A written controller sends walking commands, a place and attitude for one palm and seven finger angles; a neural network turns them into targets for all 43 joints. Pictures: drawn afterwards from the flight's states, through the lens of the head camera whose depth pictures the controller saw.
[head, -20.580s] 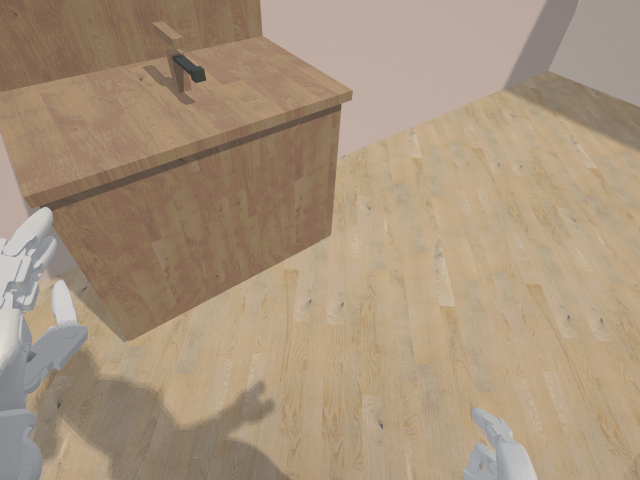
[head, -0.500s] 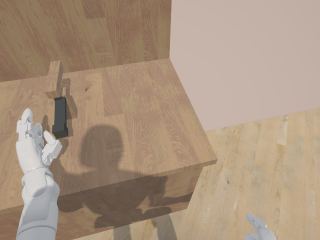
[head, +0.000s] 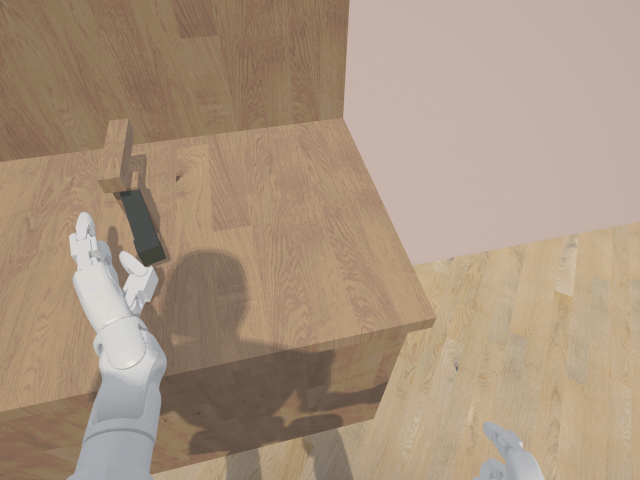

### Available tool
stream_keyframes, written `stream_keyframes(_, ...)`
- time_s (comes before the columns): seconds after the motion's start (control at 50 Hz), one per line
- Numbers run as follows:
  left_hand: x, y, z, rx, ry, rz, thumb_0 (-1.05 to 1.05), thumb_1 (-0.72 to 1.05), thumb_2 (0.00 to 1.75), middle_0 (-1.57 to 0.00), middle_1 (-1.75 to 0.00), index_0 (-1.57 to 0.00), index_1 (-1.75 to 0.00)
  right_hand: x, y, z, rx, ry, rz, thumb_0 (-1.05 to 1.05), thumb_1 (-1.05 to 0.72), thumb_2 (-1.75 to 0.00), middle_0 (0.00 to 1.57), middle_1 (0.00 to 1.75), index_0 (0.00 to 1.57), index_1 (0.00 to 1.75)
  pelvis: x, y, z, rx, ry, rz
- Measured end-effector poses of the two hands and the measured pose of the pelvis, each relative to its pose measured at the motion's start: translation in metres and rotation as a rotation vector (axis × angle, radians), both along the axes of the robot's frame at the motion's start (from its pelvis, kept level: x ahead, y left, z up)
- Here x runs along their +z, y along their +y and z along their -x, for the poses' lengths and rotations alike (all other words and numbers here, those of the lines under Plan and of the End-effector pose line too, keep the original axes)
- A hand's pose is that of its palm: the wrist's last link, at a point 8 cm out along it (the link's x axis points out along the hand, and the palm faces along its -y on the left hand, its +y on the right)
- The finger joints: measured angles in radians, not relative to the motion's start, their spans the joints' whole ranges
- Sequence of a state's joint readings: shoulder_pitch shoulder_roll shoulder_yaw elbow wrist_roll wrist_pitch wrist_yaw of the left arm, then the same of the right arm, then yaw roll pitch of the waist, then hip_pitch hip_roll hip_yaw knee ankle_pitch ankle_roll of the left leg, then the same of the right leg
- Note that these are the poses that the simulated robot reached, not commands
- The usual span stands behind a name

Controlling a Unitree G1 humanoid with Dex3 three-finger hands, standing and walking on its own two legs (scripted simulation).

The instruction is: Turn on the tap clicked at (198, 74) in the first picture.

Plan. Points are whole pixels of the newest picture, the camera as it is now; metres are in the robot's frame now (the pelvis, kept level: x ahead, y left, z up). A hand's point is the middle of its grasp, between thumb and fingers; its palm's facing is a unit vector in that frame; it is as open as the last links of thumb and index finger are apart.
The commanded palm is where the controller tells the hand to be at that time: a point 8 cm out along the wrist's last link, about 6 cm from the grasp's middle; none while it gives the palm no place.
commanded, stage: push the lever round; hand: left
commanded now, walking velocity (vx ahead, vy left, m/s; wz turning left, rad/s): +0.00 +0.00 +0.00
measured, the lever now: (150, 249) +0.37 +0.25 +0.07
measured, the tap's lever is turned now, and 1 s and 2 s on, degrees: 16 47 79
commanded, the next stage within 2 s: lift the hand up off the lever in 1.78 s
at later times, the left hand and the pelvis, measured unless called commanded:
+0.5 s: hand (183, 254) +0.37 +0.21 +0.07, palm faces +0.70 -0.71 -0.06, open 7.8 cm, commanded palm +0.33 +0.23 +0.07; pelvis +0.00 +0.00 +0.00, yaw +0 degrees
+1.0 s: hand (212, 238) +0.40 +0.18 +0.07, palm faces +0.75 -0.65 -0.08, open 7.7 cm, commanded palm +0.35 +0.19 +0.07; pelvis +0.02 +0.00 +0.00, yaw +0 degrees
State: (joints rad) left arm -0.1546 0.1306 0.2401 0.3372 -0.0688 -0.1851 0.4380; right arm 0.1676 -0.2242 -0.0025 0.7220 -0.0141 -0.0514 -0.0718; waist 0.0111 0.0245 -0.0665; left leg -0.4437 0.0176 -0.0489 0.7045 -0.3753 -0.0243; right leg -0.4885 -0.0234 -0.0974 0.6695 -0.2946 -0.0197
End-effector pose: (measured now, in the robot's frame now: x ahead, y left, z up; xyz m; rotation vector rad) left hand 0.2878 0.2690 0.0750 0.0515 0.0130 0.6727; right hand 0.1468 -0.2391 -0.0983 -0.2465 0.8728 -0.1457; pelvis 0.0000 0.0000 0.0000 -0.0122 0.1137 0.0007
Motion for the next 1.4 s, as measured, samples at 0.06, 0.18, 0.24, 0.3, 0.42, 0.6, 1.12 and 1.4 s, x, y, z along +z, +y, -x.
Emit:
stream_keyframes(0.06, 0.000, -0.005, -0.003, 0.011, 0.004, 0.001, 0.00, 0.92, 0.92, -0.15, -0.15, -0.15, -0.15, 0.000, -0.001, 0.003, -0.005, 0.006, 0.001, 0.01, -0.90, -0.90, 0.21, 0.30, 0.20, 0.30, 0.000, 0.000, 0.001, -0.001, -0.003, 0.000)
stream_keyframes(0.18, -0.002, -0.010, -0.009, 0.046, 0.021, 0.010, 0.00, 0.91, 0.91, -0.15, -0.15, -0.15, -0.15, 0.000, -0.003, 0.007, -0.018, 0.026, 0.007, 0.01, -0.90, -0.90, 0.21, 0.30, 0.20, 0.30, 0.001, -0.001, 0.003, -0.003, -0.002, 0.000)
stream_keyframes(0.24, -0.002, -0.012, -0.013, 0.062, 0.025, 0.009, 0.01, 0.91, 0.91, -0.15, -0.15, -0.15, -0.15, 0.000, -0.004, 0.009, -0.020, 0.033, 0.012, 0.01, -0.90, -0.90, 0.21, 0.30, 0.20, 0.30, 0.001, -0.001, 0.003, -0.004, 0.000, 0.001)
stream_keyframes(0.3, -0.002, -0.015, -0.016, 0.075, 0.025, 0.007, 0.01, 0.90, 0.91, -0.15, -0.15, -0.15, -0.15, -0.001, -0.005, 0.010, -0.023, 0.041, 0.014, 0.01, -0.90, -0.90, 0.21, 0.30, 0.20, 0.30, 0.001, -0.001, 0.002, -0.005, 0.004, 0.002)
stream_keyframes(0.42, -0.002, -0.026, -0.024, 0.091, 0.028, 0.008, 0.01, 0.90, 0.91, -0.15, -0.15, -0.15, -0.15, -0.003, -0.004, 0.010, -0.026, 0.057, 0.013, 0.01, -0.90, -0.90, 0.21, 0.30, 0.20, 0.30, 0.001, 0.001, 0.000, -0.004, 0.008, 0.002)
stream_keyframes(0.6, -0.002, -0.045, -0.042, 0.116, 0.045, 0.020, 0.00, 0.91, 0.91, -0.15, -0.15, -0.15, -0.15, -0.006, 0.002, 0.005, -0.021, 0.083, -0.002, 0.01, -0.90, -0.90, 0.21, 0.30, 0.20, 0.30, 0.002, 0.002, -0.007, -0.007, 0.019, 0.001)
stream_keyframes(1.12, 0.002, -0.078, -0.062, 0.210, 0.087, 0.030, 0.02, 0.95, 0.92, -0.15, -0.15, -0.15, -0.15, -0.014, 0.004, -0.013, 0.025, 0.127, -0.033, 0.01, -0.90, -0.90, 0.21, 0.30, 0.20, 0.30, 0.000, -0.005, -0.017, 0.004, 0.040, 0.000)
stream_keyframes(1.4, 0.003, -0.091, -0.085, 0.257, 0.130, 0.018, 0.00, 0.94, 0.93, -0.15, -0.15, -0.15, -0.15, -0.022, -0.006, 0.010, 0.020, 0.179, -0.031, 0.01, -0.90, -0.90, 0.21, 0.30, 0.20, 0.30, -0.003, -0.013, -0.010, 0.009, 0.069, 0.003)
